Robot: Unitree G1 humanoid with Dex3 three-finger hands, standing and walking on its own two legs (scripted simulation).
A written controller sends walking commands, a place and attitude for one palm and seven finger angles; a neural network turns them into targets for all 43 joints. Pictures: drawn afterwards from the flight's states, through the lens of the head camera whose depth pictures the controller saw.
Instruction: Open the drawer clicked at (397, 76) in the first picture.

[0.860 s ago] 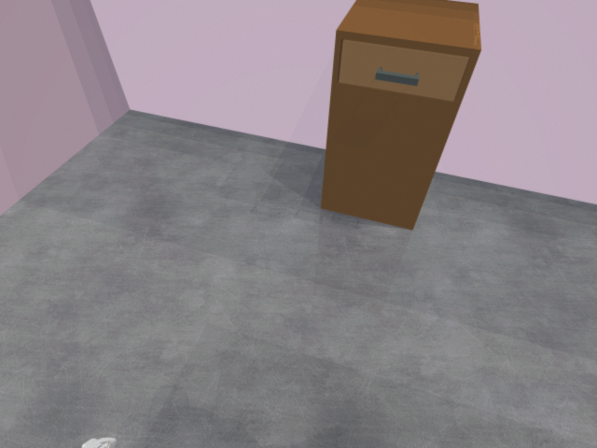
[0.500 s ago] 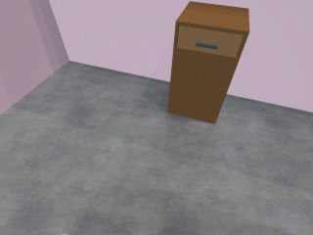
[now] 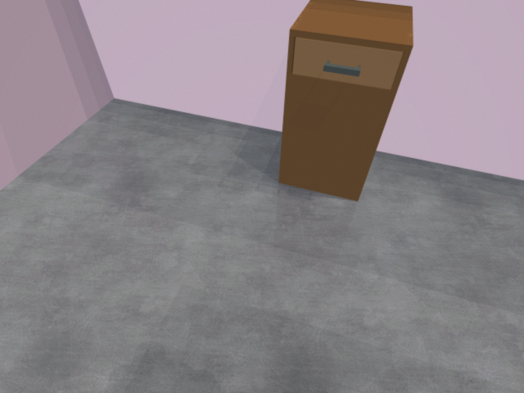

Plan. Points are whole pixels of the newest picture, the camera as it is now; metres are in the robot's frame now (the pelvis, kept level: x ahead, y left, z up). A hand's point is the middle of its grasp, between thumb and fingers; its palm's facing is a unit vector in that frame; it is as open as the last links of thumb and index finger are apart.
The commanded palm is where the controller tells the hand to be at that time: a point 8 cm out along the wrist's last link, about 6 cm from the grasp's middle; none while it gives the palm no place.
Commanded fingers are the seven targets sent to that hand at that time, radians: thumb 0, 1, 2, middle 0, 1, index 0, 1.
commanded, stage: look at it before walking up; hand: left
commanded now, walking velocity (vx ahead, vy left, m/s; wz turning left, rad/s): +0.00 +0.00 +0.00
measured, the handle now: (342, 67) +1.23 -0.23 -0.06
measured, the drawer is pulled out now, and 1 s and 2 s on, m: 0.00 0.00 0.00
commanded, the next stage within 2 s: walk to a spot facing it in 0.58 s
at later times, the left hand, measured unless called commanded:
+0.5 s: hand out of the picture +0.08 +0.24 -0.16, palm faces -0.04 -0.94 -0.34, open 7.4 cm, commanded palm none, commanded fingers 0.00 0.90 0.90 -0.20 -0.30 -0.20 -0.30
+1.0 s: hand out of the picture +0.08 +0.18 -0.18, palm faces -0.13 -0.96 -0.24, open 7.4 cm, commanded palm none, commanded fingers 0.00 0.90 0.90 -0.20 -0.30 -0.20 -0.30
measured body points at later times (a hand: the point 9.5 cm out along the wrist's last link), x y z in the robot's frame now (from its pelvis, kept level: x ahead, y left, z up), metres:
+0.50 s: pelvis +0.01 +0.00 +0.00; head +0.01 -0.01 +0.45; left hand +0.08 +0.29 -0.13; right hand +0.08 -0.30 -0.13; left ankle +0.01 +0.12 -0.74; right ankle +0.01 -0.12 -0.74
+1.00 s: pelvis +0.05 -0.02 -0.02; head +0.06 -0.04 +0.43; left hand +0.09 +0.23 -0.16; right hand +0.05 -0.28 -0.17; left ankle +0.01 +0.12 -0.74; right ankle +0.03 -0.11 -0.74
